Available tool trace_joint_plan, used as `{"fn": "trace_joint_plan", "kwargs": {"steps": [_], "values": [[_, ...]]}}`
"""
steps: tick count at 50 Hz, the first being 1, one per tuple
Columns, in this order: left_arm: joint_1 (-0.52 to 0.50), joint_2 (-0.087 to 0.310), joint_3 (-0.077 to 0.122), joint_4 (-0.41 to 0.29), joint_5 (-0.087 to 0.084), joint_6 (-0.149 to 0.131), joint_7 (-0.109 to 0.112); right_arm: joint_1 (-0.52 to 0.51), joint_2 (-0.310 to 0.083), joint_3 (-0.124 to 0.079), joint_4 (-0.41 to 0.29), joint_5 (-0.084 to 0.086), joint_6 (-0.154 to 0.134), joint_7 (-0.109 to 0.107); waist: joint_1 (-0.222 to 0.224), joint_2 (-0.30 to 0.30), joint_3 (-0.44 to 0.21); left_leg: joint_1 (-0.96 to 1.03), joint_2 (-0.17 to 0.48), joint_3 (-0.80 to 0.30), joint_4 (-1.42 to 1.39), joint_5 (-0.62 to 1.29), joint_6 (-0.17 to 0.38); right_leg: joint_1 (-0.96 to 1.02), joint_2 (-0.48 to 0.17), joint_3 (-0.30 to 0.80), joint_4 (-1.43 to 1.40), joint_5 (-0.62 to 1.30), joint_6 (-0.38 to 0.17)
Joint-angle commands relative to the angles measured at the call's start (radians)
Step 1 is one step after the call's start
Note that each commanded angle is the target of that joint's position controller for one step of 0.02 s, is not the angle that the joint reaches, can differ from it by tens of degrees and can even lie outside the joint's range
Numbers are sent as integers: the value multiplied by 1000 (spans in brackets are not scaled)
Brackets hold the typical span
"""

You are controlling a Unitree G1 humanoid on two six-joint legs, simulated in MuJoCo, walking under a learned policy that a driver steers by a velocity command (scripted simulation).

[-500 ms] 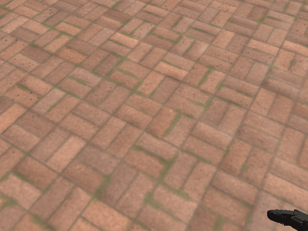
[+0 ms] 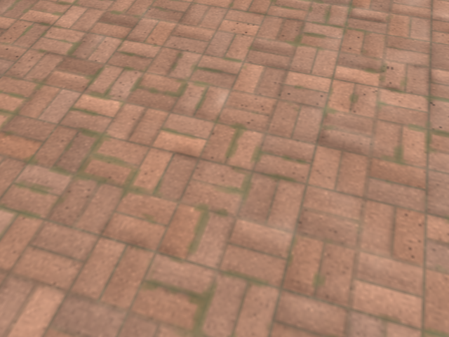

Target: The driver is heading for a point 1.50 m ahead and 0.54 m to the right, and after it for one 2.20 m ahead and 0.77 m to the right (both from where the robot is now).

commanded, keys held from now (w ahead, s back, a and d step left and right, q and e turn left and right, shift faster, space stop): e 0.90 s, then no key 0.02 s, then q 0.08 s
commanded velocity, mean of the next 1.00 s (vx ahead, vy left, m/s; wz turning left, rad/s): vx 0.02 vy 0.00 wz -0.54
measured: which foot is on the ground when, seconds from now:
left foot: down 0.00-0.06, up 0.08-0.50, down 0.52-0.96, up 0.98-1.00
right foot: up 0.00-0.04, down 0.06-0.52, up 0.54-0.94, down 0.96-1.00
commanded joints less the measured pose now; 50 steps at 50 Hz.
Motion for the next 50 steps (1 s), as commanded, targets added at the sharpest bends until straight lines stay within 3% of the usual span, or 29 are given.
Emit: {"fn": "trace_joint_plan", "kwargs": {"steps": [1, 2, 3, 4, 5, 6, 7, 8, 9, 12, 15, 20, 23, 25, 26, 27, 28, 29, 31, 32, 35, 39, 42, 45, 46, 47, 48, 49, 50], "values": [[-9, 98, 34, -94, -2, -2, -16, -19, -177, -49, -46, 23, 10, -10, 9, 122, -78, 94, 333, -141, 21, 532, 145, 27, 13, -29, -88, -44, -42], [20, 100, 39, -91, -2, -5, -18, -23, -172, -49, -43, 32, 14, -14, 30, 110, -91, 82, 309, -113, 96, 542, 109, 99, 38, -51, -184, 33, -65], [75, 141, 56, -82, 4, -11, -10, 25, -154, -47, -25, 29, 12, -14, 46, 50, -128, 43, 245, -69, 232, 515, 49, 226, 57, -20, -285, 227, -102], [140, 274, 93, -87, 12, -15, 12, 34, -124, -38, -51, -8, 3, -11, 44, -176, -185, -171, 131, -10, 511, 231, -44, 433, -120, 245, -287, 731, -195], [161, 313, 95, -100, 35, -20, 13, -12, -87, -21, -94, -32, 0, -8, 53, -297, -261, -448, -42, -105, 759, -433, -105, 573, -308, 562, -315, 879, -417], [154, 242, 74, -108, 30, -33, 4, -51, -124, -31, -79, -17, 2, 2, 88, -126, -311, -474, -10, -269, 866, -447, -94, 568, -288, 511, -334, 786, -420], [95, 222, 69, -116, 21, -43, 6, -66, -126, -34, -83, 10, 6, 3, 62, -84, -248, -510, 11, -281, 873, -366, -80, 512, -240, 418, -340, 681, -372], [43, 198, 66, -121, 3, -44, 11, -60, -123, -36, -67, 9, 10, -5, 37, -22, -200, -524, 31, -283, 824, -290, -81, 464, -189, 364, -351, 559, -319], [0, 178, 59, -130, -10, -37, 19, -65, -141, -43, -66, -1, 16, -16, 20, -23, -170, -511, 44, -288, 769, -227, -87, 412, -162, 338, -367, 483, -289], [-17, 181, 58, -144, 5, -25, 35, -31, -114, -40, -56, 4, 19, -19, -6, -86, -182, -420, 9, -276, 680, -142, -114, 343, -107, 301, -380, 473, -277], [1, 198, 66, -146, 1, -17, 49, -54, -96, -32, -60, 6, 16, -22, 13, -89, -187, -394, -1, -290, 534, -110, -133, 346, -99, 329, -373, 387, -273], [-22, 206, 70, -160, 5, 0, 51, -64, -109, -33, -62, 11, 5, -8, 29, -133, -163, -295, -21, -302, 369, -93, -129, 276, -80, 418, -378, 191, -261], [-38, 202, 68, -168, -1, 8, 48, -39, -119, -37, -59, 15, -13, 7, 24, -148, -159, -239, -31, -301, 240, -92, -107, 292, -72, 489, -348, 219, -250], [-64, 190, 63, -176, -14, 18, 52, 31, -124, -44, -37, 15, -25, 16, -21, -135, -158, -105, -25, -279, 18, 58, -78, 254, -25, 484, -293, 207, -202], [-39, 158, 54, -179, -12, 20, 55, 61, -175, -58, -31, 3, -25, 14, -14, -61, -170, 4, 91, -362, -42, 117, -36, 169, 29, 434, -207, 63, -149], [18, 107, 42, -191, -7, 15, 50, 28, -268, -75, -43, -15, -13, 5, 55, 227, -152, 79, 309, -602, -73, 286, 87, -18, 195, 238, 1, -268, -82], [5, 182, 65, -197, 2, 3, 48, 21, -238, -68, -57, -46, -14, 8, 24, 300, -130, 3, 426, -740, -103, 359, 226, -99, 200, 178, 235, -422, -34], [23, 237, 86, -176, -1, 2, 46, -31, -186, -52, -81, -40, -18, 4, 39, 209, -112, -23, 399, -662, -92, 346, 227, -94, 156, 195, 371, -359, -17], [53, 208, 88, -136, -3, 21, 50, -93, -133, -37, -96, -9, -14, -6, 52, 160, -80, -15, 280, -484, -67, 282, 146, -118, 141, 168, 466, -239, 17], [53, 183, 81, -136, -5, 29, 48, -88, -127, -31, -95, -1, -12, -12, 41, 164, -69, -6, 266, -441, -63, 310, 144, -136, 136, 159, 501, -206, 33], [-20, 137, 62, -179, -20, 29, 41, -20, -141, -33, -84, -9, 4, -27, -9, 192, -67, 71, 248, -354, -71, 355, 163, -164, 109, 87, 397, -154, 62], [-61, 111, 44, -216, -11, 27, 27, 8, -192, -51, -84, -7, 15, -25, -41, 208, -107, 128, 297, -311, -61, 407, 182, -79, 53, 42, 202, -178, 68], [-46, 119, 44, -223, -10, 31, 15, -14, -220, -62, -89, 2, 18, -9, -35, 221, -111, 69, 310, -261, -53, 433, 177, 50, 51, -15, 71, -173, 44], [-9, 128, 53, -221, -12, 42, 2, -24, -232, -66, -84, 24, 15, 2, -9, 216, -108, 57, 327, -238, 1, 417, 146, 142, 61, -44, -102, -104, -4], [28, 121, 55, -207, -10, 42, -1, -34, -226, -64, -79, 36, 15, 4, 17, 201, -112, 26, 312, -218, 50, 394, 117, 221, 79, -58, -225, -17, -34], [65, 133, 61, -191, -4, 40, 5, 9, -191, -52, -56, 39, 11, 8, 28, 148, -122, -48, 276, -186, 125, 323, 64, 351, 95, -32, -344, 93, -69], [97, 199, 76, -191, -4, 35, 19, 50, -126, -28, -49, 5, 7, 17, 15, -55, -162, -220, 195, -100, 317, 72, -28, 543, -46, 166, -380, 402, -118], [62, 258, 72, -224, 22, 24, 28, 29, -68, -1, -92, -32, 1, 23, 0, -292, -176, -439, 76, -89, 520, -397, -107, 578, -304, 435, -349, 699, -299], [86, 171, 48, -210, 48, -1, 20, -34, -139, -23, -88, -8, 7, 12, 72, -163, -226, -397, 99, -215, 652, -421, -118, 468, -324, 403, -368, 612, -385]]}}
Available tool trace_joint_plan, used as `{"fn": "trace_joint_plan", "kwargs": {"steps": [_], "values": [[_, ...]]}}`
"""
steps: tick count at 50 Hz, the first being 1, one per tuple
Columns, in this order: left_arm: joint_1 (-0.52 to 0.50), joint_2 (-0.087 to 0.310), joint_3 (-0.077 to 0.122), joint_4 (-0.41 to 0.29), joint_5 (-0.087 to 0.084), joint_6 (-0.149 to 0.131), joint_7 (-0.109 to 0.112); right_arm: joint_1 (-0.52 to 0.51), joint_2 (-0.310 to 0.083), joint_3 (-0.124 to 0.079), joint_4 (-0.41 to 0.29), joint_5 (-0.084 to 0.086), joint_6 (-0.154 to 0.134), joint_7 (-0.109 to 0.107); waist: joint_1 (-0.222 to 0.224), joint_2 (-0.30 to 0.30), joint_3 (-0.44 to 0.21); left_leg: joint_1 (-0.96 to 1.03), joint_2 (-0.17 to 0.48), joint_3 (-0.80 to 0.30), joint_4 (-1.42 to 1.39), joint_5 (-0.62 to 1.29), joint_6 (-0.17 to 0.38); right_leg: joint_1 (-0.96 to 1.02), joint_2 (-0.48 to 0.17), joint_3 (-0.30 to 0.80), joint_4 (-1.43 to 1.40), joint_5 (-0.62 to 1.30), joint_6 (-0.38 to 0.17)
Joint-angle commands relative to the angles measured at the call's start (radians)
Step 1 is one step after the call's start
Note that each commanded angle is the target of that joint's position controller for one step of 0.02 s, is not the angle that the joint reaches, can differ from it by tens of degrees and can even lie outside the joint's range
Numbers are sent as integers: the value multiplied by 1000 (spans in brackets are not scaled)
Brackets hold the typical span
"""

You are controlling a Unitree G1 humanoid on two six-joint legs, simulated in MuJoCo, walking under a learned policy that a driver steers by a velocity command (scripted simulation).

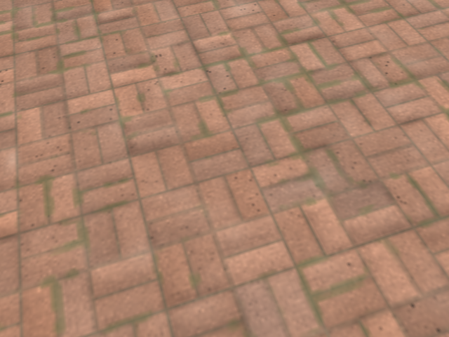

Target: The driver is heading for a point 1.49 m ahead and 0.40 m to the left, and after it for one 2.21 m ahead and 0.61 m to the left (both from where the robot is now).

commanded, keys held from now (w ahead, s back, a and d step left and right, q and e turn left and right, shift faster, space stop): q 0.90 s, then e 0.10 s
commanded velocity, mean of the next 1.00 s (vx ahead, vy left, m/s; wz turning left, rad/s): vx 0.00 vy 0.00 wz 0.38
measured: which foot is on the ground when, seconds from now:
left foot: up 0.00-0.44, down 0.46-1.00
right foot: down 0.00-0.46, up 0.48-0.98, down 1.00-1.00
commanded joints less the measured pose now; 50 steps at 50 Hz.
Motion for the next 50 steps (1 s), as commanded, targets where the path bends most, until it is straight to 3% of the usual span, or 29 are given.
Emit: {"fn": "trace_joint_plan", "kwargs": {"steps": [1, 3, 6, 10, 12, 17, 21, 22, 23, 24, 25, 26, 27, 28, 29, 32, 37, 41, 45, 48, 49, 50], "values": [[60, 103, 12, -35, 41, -55, 2, -30, -94, -14, -65, 14, -6, 0, 57, -204, -189, -193, -13, -122, 328, -162, -15, 210, -343, 315, -208, 563, -268], [-30, 70, -1, -10, 24, -74, 3, 16, -89, -17, -13, 9, 11, -9, 25, -192, -134, -169, -9, -138, 287, -37, -23, 168, -260, 204, -224, 458, -180], [-68, 59, -7, 21, 32, -84, 17, 67, -84, -17, 18, 19, 18, -10, 2, -182, -115, -75, -41, -149, 232, 73, -41, 123, -225, 98, -231, 495, -166], [-48, 116, 15, 52, 19, -62, 36, 14, -85, -11, -19, 22, 24, -14, 48, -166, -86, -119, -42, -112, 162, 27, -44, 182, -281, 131, -233, 403, -205], [-44, 126, 22, 64, 14, -52, 39, 7, -80, -10, -35, 24, 29, -13, 57, -152, -72, -150, -33, -106, 165, -6, -40, 201, -317, 155, -239, 376, -227], [-78, 133, 33, 78, 11, -44, 37, 23, -61, -8, -57, 23, 36, 0, 43, -144, -91, -109, -36, -64, 111, -17, -17, 214, -343, 114, -218, 476, -233], [-108, 152, 42, 88, -10, -36, 39, 64, -57, -11, -65, 26, 40, 24, 5, -160, -126, 8, -69, -9, -85, 100, 32, 210, -333, 43, -136, 506, -178], [-108, 150, 43, 96, -20, -33, 40, 97, -61, -15, -57, 24, 39, 28, -17, -155, -132, 80, -90, 8, -203, 206, 59, 179, -311, 5, -83, 449, -135], [-54, 127, 41, 121, -21, -33, 37, 118, -104, -29, -56, 17, 37, 22, -14, -77, -130, 176, -83, -62, -316, 386, 102, 101, -255, -57, 24, 289, -55], [-61, 71, 26, 96, 22, -39, 31, 148, -232, -62, -70, 15, 32, 1, 9, 208, -142, 350, 149, -391, -348, 799, 207, -164, -127, -161, 314, -70, 58], [-179, 71, 22, 44, 23, -43, 38, 152, -254, -58, -93, -20, 11, 10, -47, 248, -152, 308, 304, -617, -386, 903, 419, -322, 17, -31, 536, -435, 98], [-184, 109, 34, 50, 8, -41, 39, 130, -222, -49, -104, -25, -14, 19, -47, 102, -158, 308, 273, -559, -399, 838, 431, -355, -10, 65, 642, -417, 94], [-164, 114, 39, 60, -7, -41, 39, 83, -200, -44, -104, -12, -29, 16, -11, 72, -127, 298, 212, -472, -391, 765, 374, -371, -30, 86, 650, -320, 83], [-136, 120, 44, 83, -4, -40, 45, 36, -178, -40, -109, 7, -32, 11, 11, 30, -107, 293, 160, -421, -386, 704, 320, -381, -42, 93, 615, -239, 84], [-124, 135, 49, 91, 4, -40, 51, 10, -153, -30, -115, 22, -31, 3, 23, 39, -102, 291, 138, -402, -387, 707, 295, -374, -48, 100, 590, -176, 92], [-83, 114, 47, 105, -4, -46, 47, 28, -143, -24, -128, 15, -21, -11, 30, 58, -141, 292, 97, -372, -390, 749, 292, -314, -18, 94, 578, -79, 117], [-112, 102, 41, 94, -7, -53, 49, 45, -168, -32, -138, 16, -7, -21, 6, 85, -112, 287, 75, -425, -395, 584, 287, -300, -6, 112, 369, -48, 142], [-117, 103, 39, 91, -8, -67, 42, 24, -181, -37, -152, 13, 2, -19, -2, 108, -94, 211, 57, -485, -386, 469, 288, -222, 9, 125, 240, -55, 143], [-100, 113, 40, 88, -14, -88, 27, -6, -183, -38, -168, 14, 12, -11, -2, 121, -116, 194, 50, -562, -340, 551, 287, -135, 31, 129, 137, -84, 125], [-22, 106, 33, 116, -14, -99, 7, -37, -136, -16, -171, 14, 21, -15, 23, 118, -168, 207, 45, -535, -264, 663, 254, -10, 7, 89, -21, 15, 97], [2, 87, 26, 126, -7, -104, -1, -42, -105, -1, -165, 17, 23, -19, 45, 103, -168, 170, 20, -515, -250, 608, 219, 88, -5, 83, -166, 164, 78], [-10, 88, 17, 121, 12, -106, -4, 12, -52, 19, -143, 2, 17, -19, 28, 46, -173, 130, -27, -474, -234, 463, 160, 182, -73, 161, -244, 316, 50]]}}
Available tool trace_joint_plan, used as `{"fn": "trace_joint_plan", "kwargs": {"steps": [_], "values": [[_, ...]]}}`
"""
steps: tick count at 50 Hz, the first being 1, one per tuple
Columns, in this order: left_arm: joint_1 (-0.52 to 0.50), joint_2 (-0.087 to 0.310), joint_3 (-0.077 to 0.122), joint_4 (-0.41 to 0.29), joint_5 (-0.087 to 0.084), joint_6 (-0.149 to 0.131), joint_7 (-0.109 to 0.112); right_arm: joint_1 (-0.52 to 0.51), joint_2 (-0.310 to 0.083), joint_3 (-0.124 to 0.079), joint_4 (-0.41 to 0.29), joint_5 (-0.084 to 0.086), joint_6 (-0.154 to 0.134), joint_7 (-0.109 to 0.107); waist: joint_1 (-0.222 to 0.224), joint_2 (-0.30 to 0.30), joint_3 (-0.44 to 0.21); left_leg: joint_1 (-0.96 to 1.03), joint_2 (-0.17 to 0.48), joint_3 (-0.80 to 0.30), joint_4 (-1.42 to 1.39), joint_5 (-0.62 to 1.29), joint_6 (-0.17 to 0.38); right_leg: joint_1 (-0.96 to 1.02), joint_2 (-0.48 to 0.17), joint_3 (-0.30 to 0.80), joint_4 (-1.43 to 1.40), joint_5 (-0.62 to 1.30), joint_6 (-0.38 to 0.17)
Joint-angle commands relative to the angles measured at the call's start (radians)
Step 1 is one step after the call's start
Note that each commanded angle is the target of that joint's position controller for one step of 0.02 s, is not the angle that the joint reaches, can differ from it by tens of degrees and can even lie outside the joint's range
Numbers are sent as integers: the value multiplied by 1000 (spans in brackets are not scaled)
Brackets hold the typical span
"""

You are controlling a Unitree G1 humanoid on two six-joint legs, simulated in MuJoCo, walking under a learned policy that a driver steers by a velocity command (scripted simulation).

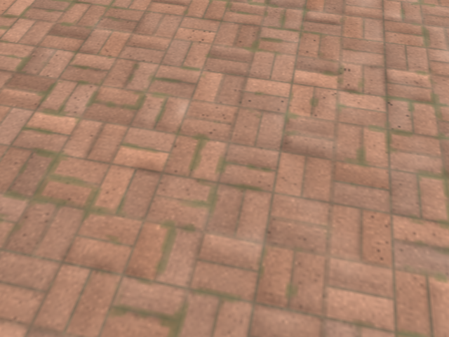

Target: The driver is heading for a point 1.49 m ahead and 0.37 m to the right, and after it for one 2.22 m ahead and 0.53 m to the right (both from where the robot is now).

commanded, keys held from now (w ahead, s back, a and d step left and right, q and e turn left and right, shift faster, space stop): e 0.02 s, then w+e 0.48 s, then e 0.32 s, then q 0.18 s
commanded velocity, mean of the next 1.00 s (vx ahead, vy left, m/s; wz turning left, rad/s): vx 0.23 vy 0.00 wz -0.35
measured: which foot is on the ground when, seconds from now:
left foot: down 0.00-0.64, up 0.66-1.00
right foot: down 0.00-0.28, up 0.30-0.64, down 0.66-1.00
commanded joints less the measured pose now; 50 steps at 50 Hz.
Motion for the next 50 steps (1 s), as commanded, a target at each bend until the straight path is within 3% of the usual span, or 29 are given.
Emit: {"fn": "trace_joint_plan", "kwargs": {"steps": [1, 2, 3, 4, 6, 10, 12, 13, 14, 15, 16, 17, 18, 20, 24, 27, 30, 32, 33, 34, 35, 36, 37, 38, 39, 41, 44, 48, 50], "values": [[-15, 116, 2, -69, 36, -21, -10, 102, -19, 13, -21, -46, -21, -2, -65, -107, -168, 21, 102, -58, 74, -27, 15, 209, -238, 241, -187, 471, -104], [-61, 86, -18, -58, 51, -21, -11, 119, -48, 3, -22, -43, -24, -1, -108, -195, -126, 12, 75, 19, 35, -209, -33, 96, -300, 328, -192, 337, -244], [-88, 69, -21, -67, 26, -21, -13, 84, -91, -3, -15, -49, -30, -3, -80, -168, -94, 30, 94, 59, 8, -154, -56, 63, -252, 327, -225, 39, -253], [-45, 104, -10, -55, 9, -15, -10, 19, -109, -12, -19, -39, -38, -2, -31, -167, -70, 5, 65, 103, 23, -138, -56, 67, -202, 315, -246, -202, -227], [39, 181, 5, -34, -6, -7, 2, -42, -100, -15, -31, -22, -53, -2, 12, -195, 6, -75, 56, 149, 49, -153, -61, 60, -215, 407, -304, -421, -242], [94, 161, 3, -33, -18, -2, 20, -45, -60, -10, -21, 3, -116, 19, 18, -185, 1, -84, 69, 153, -26, -172, -31, 114, -195, 434, -289, -371, -256], [43, 146, 2, -61, -25, 10, 27, 14, -48, -14, 12, 5, -138, 27, -26, -163, -36, 112, 77, 168, -199, 13, -8, 24, -132, 373, -246, -286, -227], [22, 121, -3, -80, -22, 9, 27, 69, -70, -24, 30, 4, -140, 24, -52, -131, -76, 260, 118, 153, -197, 58, 0, -71, -99, 334, -188, -244, -197], [-24, 71, -16, -112, -21, 3, 24, 169, -112, -38, 51, -5, -138, 16, -100, -42, -105, 418, 209, 56, -195, -38, 34, -241, -39, 249, -37, -240, -147], [-33, 18, -31, -146, -30, -10, 18, 240, -174, -55, 70, -11, -134, 15, -111, 149, -93, 478, 355, -175, -292, -246, 116, -403, 48, 91, 187, -262, -98], [-47, 63, -23, -172, -34, -21, 14, 237, -183, -60, 75, -12, -133, 17, -106, 199, 2, 431, 503, -336, -351, -282, 204, -542, -5, 63, 357, -357, -85], [-14, 99, -9, -157, -40, -28, 6, 211, -123, -45, 68, -11, -136, 11, -82, 132, 51, 423, 503, -299, -350, -246, 213, -607, -57, 79, 476, -324, -85], [14, 91, -9, -141, -42, -31, 0, 200, -96, -38, 64, -11, -137, 7, -69, 111, 57, 442, 471, -230, -352, -183, 190, -644, -73, 83, 530, -264, -86], [-1, 73, -12, -147, -34, -34, -16, 194, -88, -34, 70, -14, -133, 8, -68, 93, 63, 451, 432, -84, -356, 35, 151, -689, -102, 68, 574, -158, -83], [-64, 19, -37, -199, -24, -40, -54, 159, -111, -34, 59, -13, -128, 9, -71, 83, 54, 276, 337, 175, -384, 284, 126, -532, -114, -41, 429, 47, -37], [-136, 5, -47, -244, -18, -45, -76, 168, -150, -40, 69, -2, -124, 5, -79, 79, 76, 170, 311, 281, -367, 434, 102, -347, -78, -127, 214, 147, -46], [-41, 75, -12, -240, -13, -37, -83, 176, -190, -50, 73, 11, -114, -4, -5, 125, -23, 215, 330, 335, -171, 860, 57, -159, 6, -173, 153, 135, -100], [198, 165, 40, -184, -13, -23, -65, 164, -179, -46, 55, 19, -113, -8, 132, 99, -160, 116, 295, 367, 156, 883, 2, 177, 59, -153, 80, 225, -170], [293, 213, 56, -164, -12, -6, -38, 184, -123, -27, 34, -2, -122, -2, 166, -26, -220, -102, 230, 361, 458, 399, -53, 421, -45, 2, 62, 435, -220], [222, 321, 53, -215, 21, -9, -23, 352, -2, 15, -1, -43, -135, 16, 13, -286, -414, -380, 70, 257, 869, -474, -103, 672, -389, 542, 77, 779, -443], [233, 258, 48, -248, 18, -10, -31, 298, -138, -6, 19, -17, -139, 26, 115, -131, -585, -362, 78, 73, 967, -415, -95, 635, -415, 666, -49, 563, -495], [160, 216, 35, -239, 8, -15, -37, 187, -161, -15, -17, 15, -132, 23, 96, -79, -401, -426, 117, 92, 930, -308, -82, 494, -353, 527, -97, 418, -437], [107, 175, 27, -230, -14, -15, -35, 157, -145, -10, -26, 6, -124, 9, 56, -14, -250, -446, 153, 117, 845, -225, -78, 326, -286, 426, -127, 310, -381], [63, 155, 20, -237, -16, -13, -31, 154, -141, -12, -19, -6, -112, -5, 25, -6, -179, -412, 179, 118, 790, -176, -82, 186, -250, 368, -148, 295, -354], [32, 154, 19, -243, 0, -11, -29, 174, -152, -16, -17, -11, -96, -9, -11, -28, -148, -335, 191, 111, 750, -147, -82, 61, -223, 324, -176, 307, -347], [-2, 155, 22, -237, 16, -13, -25, 207, -126, -12, -8, -25, -79, -14, -43, -57, -143, -247, 180, 133, 685, -126, -96, -73, -195, 265, -190, 401, -351], [-1, 126, 7, -201, 14, -19, -13, 214, -86, 2, 3, -30, -67, -24, -40, -63, -195, -226, 179, 154, 575, -62, -125, -74, -191, 173, -166, 551, -347], [-16, 61, -24, -153, 28, -9, -8, 137, -37, 20, -8, -17, -58, -13, -7, -94, -189, -117, 215, 148, 329, 93, -118, -99, -160, 101, -197, 249, -294], [-1, 75, -24, -126, 41, -9, -15, 91, -53, 16, -24, -7, -56, -7, 21, -109, -143, -75, 208, 150, 240, 92, -104, -107, -179, 119, -216, 80, -295]]}}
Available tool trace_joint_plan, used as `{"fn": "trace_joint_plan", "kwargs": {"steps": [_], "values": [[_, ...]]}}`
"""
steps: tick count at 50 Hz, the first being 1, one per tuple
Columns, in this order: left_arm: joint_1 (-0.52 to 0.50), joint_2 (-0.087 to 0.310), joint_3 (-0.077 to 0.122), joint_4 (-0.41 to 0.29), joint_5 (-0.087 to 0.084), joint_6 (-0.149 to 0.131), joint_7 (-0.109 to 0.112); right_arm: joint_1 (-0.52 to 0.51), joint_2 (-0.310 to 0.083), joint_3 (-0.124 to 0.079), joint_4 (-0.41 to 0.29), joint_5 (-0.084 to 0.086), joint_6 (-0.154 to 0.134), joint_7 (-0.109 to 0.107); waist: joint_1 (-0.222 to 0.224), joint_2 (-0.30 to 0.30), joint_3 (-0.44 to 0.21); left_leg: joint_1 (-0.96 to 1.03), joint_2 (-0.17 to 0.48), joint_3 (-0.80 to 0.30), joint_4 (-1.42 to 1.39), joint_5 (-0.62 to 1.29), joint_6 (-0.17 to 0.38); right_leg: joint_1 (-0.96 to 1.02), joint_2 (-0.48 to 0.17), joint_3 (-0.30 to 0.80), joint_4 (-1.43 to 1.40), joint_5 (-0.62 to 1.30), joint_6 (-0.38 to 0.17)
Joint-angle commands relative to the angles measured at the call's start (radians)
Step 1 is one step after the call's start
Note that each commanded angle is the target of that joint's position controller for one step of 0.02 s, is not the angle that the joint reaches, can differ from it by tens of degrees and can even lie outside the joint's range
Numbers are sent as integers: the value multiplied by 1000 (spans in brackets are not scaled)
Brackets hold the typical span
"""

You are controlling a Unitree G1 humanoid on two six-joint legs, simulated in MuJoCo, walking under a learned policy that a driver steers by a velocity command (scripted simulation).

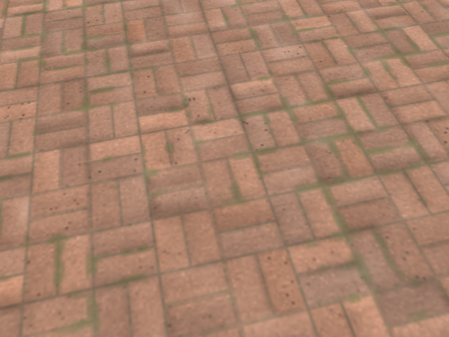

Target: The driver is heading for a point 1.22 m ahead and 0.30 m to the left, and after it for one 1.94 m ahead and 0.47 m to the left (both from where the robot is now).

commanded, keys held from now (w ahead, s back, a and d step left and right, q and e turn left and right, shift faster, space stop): q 0.74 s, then w+q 0.02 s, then w+e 0.24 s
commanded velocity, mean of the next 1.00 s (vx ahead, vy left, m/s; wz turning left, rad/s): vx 0.07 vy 0.00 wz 0.36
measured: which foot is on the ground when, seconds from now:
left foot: up 0.00-0.08, down 0.10-0.32, up 0.34-0.68, down 0.70-1.00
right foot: down 0.00-0.70, up 0.72-1.00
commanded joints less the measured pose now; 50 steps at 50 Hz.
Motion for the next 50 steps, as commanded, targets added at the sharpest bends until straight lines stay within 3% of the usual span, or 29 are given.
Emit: {"fn": "trace_joint_plan", "kwargs": {"steps": [1, 4, 5, 6, 7, 9, 11, 13, 15, 16, 17, 18, 19, 20, 22, 27, 31, 33, 34, 35, 36, 37, 38, 39, 40, 41, 43, 45, 50], "values": [[-23, 117, 22, -31, 14, -13, -4, 16, -80, -19, -60, 11, -4, 6, 10, -151, -114, 246, 3, 9, -118, 8, 20, -37, -284, 157, -160, -39, -157], [-11, 133, 23, -8, -9, 0, 2, 19, -106, -30, -81, 3, -9, 9, -13, -121, -77, 295, -31, 43, -312, 42, 64, 17, -274, 165, -81, -63, -109], [26, 124, 20, 1, -9, 0, 9, 11, -138, -36, -98, -4, -11, 8, -1, -72, -79, 316, 9, -20, -353, 228, 85, 33, -245, 146, -27, -56, -62], [91, 129, 25, 0, 1, -4, 14, -11, -203, -49, -120, -6, -8, 3, 59, 49, -89, 337, 74, -113, -342, 393, 125, 9, -162, 80, 52, -111, -14], [65, 109, 24, -7, 1, -4, 22, 0, -202, -61, -109, 7, -3, 8, 50, 159, -94, 294, 92, -179, -388, 299, 178, 13, -76, -43, 118, -144, 38], [-22, 95, 29, -32, -9, 10, 34, 40, -152, -54, -111, 2, 1, 13, 2, 200, -85, 293, 147, -321, -456, 230, 242, -21, -51, -60, 214, -174, 66], [-16, 82, 34, -39, -15, 22, 32, 31, -157, -61, -132, 5, -3, 11, 0, 222, -96, 340, 157, -362, -443, 310, 266, -57, -47, -35, 239, -247, 57], [-2, 66, 35, -38, -19, 17, 23, 11, -161, -69, -148, 16, 1, 6, 10, 192, -131, 384, 141, -363, -405, 393, 257, -44, -55, -18, 177, -279, 47], [52, 82, 45, -14, -23, 10, 12, -34, -151, -73, -174, 31, 23, -3, 31, 136, -169, 328, 79, -308, -343, 336, 199, 106, -98, -11, 14, -81, 39], [52, 142, 61, -17, -12, 15, 12, -30, -115, -65, -193, 28, 30, -3, 10, 17, -167, 221, 10, -231, -243, 206, 149, 189, -205, 79, -33, 33, 3], [39, 196, 78, -7, -7, 22, 10, -12, -95, -58, -210, 24, 33, 3, -22, -226, -110, 67, -119, -67, -121, -48, 84, 212, -340, 240, -84, 213, -98], [29, 162, 67, -26, 0, 18, 11, 9, -126, -70, -203, 8, 31, 5, -1, -279, -114, -10, -120, -24, 83, -379, 41, 245, -486, 344, -104, 410, -211], [40, 141, 58, -33, 1, 12, 16, 17, -166, -90, -189, 13, 30, 10, 7, -184, -113, -56, -103, -52, 269, -420, 24, 264, -519, 343, -97, 511, -251], [6, 138, 57, -40, -4, 8, 23, 28, -158, -95, -171, 23, 36, 12, -17, -108, -106, -77, -89, -64, 339, -379, 14, 273, -485, 272, -79, 513, -226], [-25, 149, 62, -36, -23, 5, 34, -1, -108, -80, -172, 26, 48, 12, -11, -114, -70, -130, -59, -52, 287, -267, -5, 312, -425, 155, -73, 518, -174], [15, 184, 75, -12, -20, 38, 48, -96, -53, -53, -219, 34, 50, 39, 42, -178, -107, 4, -49, 63, 50, -176, -19, 338, -391, -3, -85, 503, -157], [12, 224, 89, -1, -36, 38, 31, -91, -85, -65, -231, 34, 60, 54, 37, -206, -110, 139, -62, 122, -131, -145, 18, 303, -423, -43, -64, 465, -138], [-9, 228, 91, 3, -54, 30, 24, -58, -91, -75, -225, 32, 69, 59, 5, -202, -109, 227, -76, 145, -278, -58, 58, 279, -422, -71, -8, 415, -100], [-7, 213, 88, 10, -63, 25, 23, -24, -102, -84, -214, 28, 70, 57, -17, -184, -115, 317, -97, 152, -384, 31, 90, 238, -399, -107, 57, 360, -59], [45, 181, 80, 31, -54, 16, 18, 23, -150, -103, -207, 23, 69, 45, -31, -92, -143, 469, -79, 84, -458, 214, 134, 139, -346, -169, 189, 246, 12], [33, 119, 57, -7, 3, 11, 16, 78, -270, -132, -223, 15, 63, 26, -32, 188, -177, 684, 171, -253, -432, 670, 243, -160, -234, -228, 495, -250, 108], [-37, 123, 55, -43, 6, 12, 22, 69, -276, -121, -233, -18, 40, 36, -65, 232, -228, 623, 341, -481, -463, 706, 457, -306, -116, -78, 707, -573, 151], [-58, 170, 70, -42, -15, 15, 22, 78, -222, -109, -219, -7, 19, 45, -85, 107, -221, 603, 287, -417, -501, 473, 452, -328, -148, 8, 784, -532, 148], [-39, 173, 72, -33, -35, 15, 16, 55, -174, -95, -194, 11, 6, 42, -51, 90, -176, 574, 226, -332, -526, 187, 384, -350, -180, 9, 758, -433, 128], [-22, 170, 74, -10, -37, 14, 14, 26, -134, -83, -187, 26, 2, 38, -36, 57, -144, 538, 171, -291, -561, -85, 328, -352, -203, 3, 689, -351, 119], [-22, 175, 75, -4, -30, 13, 11, 4, -110, -71, -183, 28, -2, 33, -32, 90, -112, 500, 147, -275, -600, -203, 307, -340, -204, -14, 645, -272, 121], [-1, 149, 66, 17, -34, 1, -2, 4, -107, -62, -170, 6, -13, 25, -24, 132, -87, 455, 124, -242, -663, -238, 297, -288, -192, -42, 600, -168, 127], [-14, 136, 59, 23, -42, -12, -4, 14, -120, -66, -156, -6, -31, 20, -33, 110, -60, 455, 125, -203, -687, -202, 290, -283, -197, -38, 504, -113, 120], [-41, 109, 42, 14, -46, -22, -11, 56, -151, -80, -107, 1, -60, 26, -57, 85, -14, 468, 176, -152, -726, -195, 291, -290, -206, -21, 336, -60, 105]]}}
